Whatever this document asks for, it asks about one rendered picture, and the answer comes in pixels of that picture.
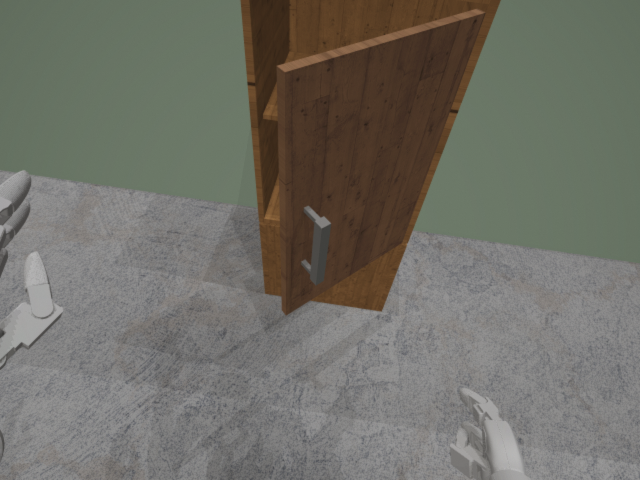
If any left robot hand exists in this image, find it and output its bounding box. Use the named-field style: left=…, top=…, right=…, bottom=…
left=0, top=170, right=63, bottom=370

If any handle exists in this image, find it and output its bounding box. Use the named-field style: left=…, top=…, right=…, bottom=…
left=301, top=206, right=331, bottom=285

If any cupboard door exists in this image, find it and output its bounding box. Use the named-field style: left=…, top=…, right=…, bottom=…
left=276, top=9, right=486, bottom=315

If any right robot hand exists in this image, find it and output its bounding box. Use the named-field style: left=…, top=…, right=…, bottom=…
left=450, top=388, right=526, bottom=480

